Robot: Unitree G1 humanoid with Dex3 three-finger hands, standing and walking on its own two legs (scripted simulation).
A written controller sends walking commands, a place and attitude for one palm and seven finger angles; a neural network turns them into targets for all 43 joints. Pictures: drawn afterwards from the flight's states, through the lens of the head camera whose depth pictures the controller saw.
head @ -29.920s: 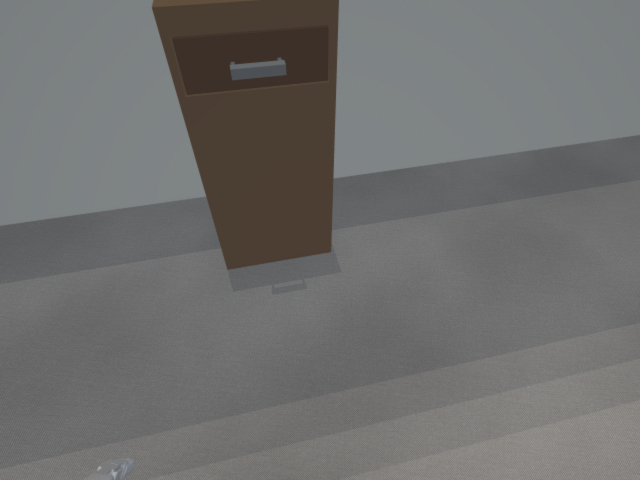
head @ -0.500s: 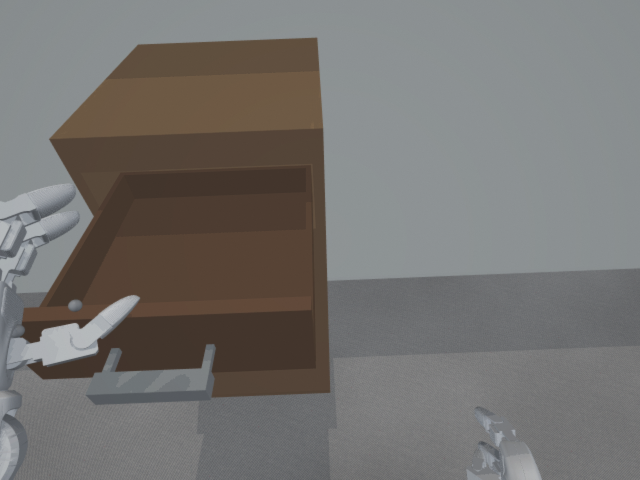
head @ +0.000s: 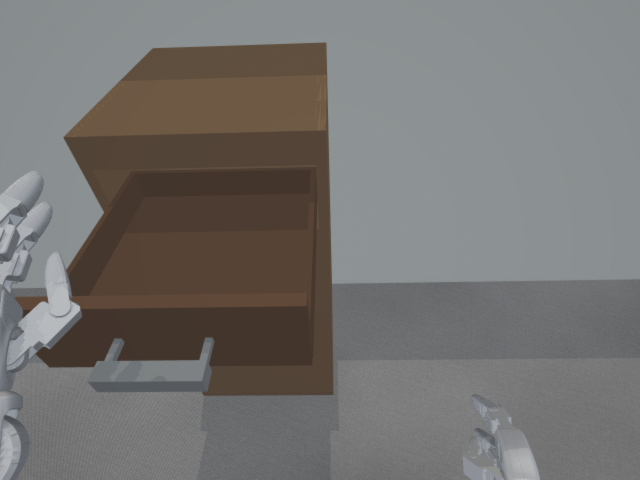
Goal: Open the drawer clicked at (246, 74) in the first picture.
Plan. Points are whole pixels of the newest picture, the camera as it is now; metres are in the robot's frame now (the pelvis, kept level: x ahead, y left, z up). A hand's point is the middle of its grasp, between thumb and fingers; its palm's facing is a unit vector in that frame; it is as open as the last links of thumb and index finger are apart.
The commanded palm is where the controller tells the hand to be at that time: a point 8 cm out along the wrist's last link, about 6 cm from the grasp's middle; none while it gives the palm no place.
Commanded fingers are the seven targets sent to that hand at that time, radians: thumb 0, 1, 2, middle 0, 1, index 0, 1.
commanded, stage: step back with the hand held close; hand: left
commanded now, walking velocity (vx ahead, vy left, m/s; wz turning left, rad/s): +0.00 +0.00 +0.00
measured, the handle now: (157, 360) +0.24 +0.25 +0.04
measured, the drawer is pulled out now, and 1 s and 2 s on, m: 0.30 0.30 0.30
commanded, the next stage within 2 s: stop stepping back and stand still in 1.18 s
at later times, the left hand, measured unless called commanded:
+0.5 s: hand (36, 336) +0.16 +0.26 +0.21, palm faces +0.34 -0.77 -0.54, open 7.5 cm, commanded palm +0.09 +0.31 +0.23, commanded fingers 0.00 0.90 0.90 -0.20 -0.30 -0.20 -0.30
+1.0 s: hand out of the picture +0.08 +0.29 +0.23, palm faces +0.48 -0.77 -0.42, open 7.5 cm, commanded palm +0.01 +0.33 +0.23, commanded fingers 0.00 0.90 0.90 -0.20 -0.30 -0.20 -0.30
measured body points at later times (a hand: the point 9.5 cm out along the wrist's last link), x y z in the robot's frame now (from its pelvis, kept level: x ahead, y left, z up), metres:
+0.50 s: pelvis -0.04 +0.03 -0.01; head -0.02 +0.04 +0.44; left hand +0.14 +0.30 +0.24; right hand +0.14 -0.22 -0.08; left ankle +0.01 +0.12 -0.74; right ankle -0.02 -0.09 -0.74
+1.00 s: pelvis -0.12 +0.05 -0.02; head -0.10 +0.08 +0.43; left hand +0.05 +0.33 +0.25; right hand +0.04 -0.18 -0.09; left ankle -0.04 +0.13 -0.74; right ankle -0.12 -0.09 -0.69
